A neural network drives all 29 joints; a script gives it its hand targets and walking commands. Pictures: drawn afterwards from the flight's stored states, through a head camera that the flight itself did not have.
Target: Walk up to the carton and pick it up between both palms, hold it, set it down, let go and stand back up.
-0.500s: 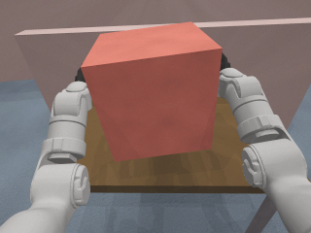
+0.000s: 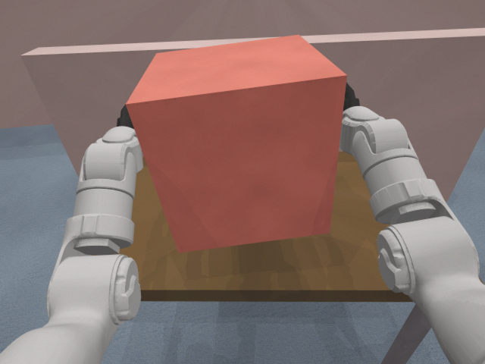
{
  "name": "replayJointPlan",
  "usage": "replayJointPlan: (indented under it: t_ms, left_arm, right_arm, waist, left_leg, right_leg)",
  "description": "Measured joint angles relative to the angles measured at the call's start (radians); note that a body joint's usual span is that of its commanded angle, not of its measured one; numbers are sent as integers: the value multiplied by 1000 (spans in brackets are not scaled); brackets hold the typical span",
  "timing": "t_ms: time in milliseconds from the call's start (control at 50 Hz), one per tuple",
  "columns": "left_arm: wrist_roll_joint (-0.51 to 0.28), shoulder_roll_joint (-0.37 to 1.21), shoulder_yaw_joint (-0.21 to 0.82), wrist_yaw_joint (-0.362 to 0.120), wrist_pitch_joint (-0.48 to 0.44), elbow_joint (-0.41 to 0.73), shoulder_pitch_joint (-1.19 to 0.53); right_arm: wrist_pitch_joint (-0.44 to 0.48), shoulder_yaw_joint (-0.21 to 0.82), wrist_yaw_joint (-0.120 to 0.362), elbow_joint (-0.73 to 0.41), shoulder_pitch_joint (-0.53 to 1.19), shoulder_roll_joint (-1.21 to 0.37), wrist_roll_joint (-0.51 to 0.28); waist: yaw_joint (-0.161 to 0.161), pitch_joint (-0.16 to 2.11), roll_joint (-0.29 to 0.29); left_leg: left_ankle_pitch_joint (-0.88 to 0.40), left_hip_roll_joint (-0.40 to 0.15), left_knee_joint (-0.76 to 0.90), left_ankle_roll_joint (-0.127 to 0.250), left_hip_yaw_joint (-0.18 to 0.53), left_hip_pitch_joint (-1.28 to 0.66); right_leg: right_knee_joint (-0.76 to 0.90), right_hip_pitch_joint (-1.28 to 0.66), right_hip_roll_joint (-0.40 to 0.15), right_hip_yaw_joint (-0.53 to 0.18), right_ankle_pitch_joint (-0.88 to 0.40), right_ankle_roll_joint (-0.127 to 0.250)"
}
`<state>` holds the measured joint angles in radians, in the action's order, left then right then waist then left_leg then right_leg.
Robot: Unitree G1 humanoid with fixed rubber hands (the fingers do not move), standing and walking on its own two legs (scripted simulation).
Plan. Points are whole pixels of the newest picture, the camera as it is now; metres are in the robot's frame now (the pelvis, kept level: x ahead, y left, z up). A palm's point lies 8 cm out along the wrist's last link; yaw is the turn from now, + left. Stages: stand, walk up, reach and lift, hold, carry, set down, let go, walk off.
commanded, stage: hold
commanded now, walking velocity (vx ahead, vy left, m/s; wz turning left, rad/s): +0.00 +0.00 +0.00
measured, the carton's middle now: (240, 140) +0.41 +0.01 +0.22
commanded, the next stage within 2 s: none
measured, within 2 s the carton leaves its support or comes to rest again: neither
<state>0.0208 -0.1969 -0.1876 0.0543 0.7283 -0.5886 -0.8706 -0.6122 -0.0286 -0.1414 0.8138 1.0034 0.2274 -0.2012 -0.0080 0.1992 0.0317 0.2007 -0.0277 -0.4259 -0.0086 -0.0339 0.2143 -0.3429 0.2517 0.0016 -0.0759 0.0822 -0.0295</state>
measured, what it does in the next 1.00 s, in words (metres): stands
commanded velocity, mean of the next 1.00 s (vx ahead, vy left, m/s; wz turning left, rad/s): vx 0.00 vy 0.00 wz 0.00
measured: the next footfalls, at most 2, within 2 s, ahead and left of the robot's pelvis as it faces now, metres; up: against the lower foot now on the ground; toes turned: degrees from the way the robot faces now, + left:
none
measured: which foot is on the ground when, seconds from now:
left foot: down 0.00-1.00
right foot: down 0.00-1.00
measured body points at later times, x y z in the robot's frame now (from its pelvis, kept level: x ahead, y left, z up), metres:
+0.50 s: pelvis +0.00 +0.00 +0.00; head -0.08 -0.01 +0.44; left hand +0.39 +0.19 +0.25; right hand +0.40 -0.17 +0.26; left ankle +0.02 +0.12 -0.74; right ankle +0.07 -0.14 -0.74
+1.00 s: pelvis +0.00 +0.00 +0.00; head -0.08 -0.01 +0.44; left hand +0.39 +0.19 +0.26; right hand +0.40 -0.16 +0.26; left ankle +0.02 +0.12 -0.74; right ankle +0.07 -0.14 -0.74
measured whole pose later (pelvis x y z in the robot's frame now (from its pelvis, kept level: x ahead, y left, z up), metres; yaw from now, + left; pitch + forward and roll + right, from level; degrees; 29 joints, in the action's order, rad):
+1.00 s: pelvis +0.00 +0.00 +0.00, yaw +0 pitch -1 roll +0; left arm 0.03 -0.20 -0.21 0.04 0.73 -0.59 -0.88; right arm -0.62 -0.03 -0.15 0.81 1.00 0.22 -0.20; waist 0.00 0.20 0.03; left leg 0.20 -0.03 -0.42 -0.01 -0.03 0.21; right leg -0.34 0.25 0.00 -0.08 0.08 -0.03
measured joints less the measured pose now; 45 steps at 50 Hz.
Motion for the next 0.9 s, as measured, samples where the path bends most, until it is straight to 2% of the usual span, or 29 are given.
replayJointPlan:
  t_ms: [900]
  left_arm:
    - [9, 0, -15, -11, -2, -1, -4]
  right_arm:
    - [-4, 1, -7, -8, 0, -4, 0]
  waist:
    - [9, 0, -1]
  left_leg:
    - [-2, 1, 3, 1, 2, -2]
  right_leg:
    - [4, -4, 0, 0, -1, 0]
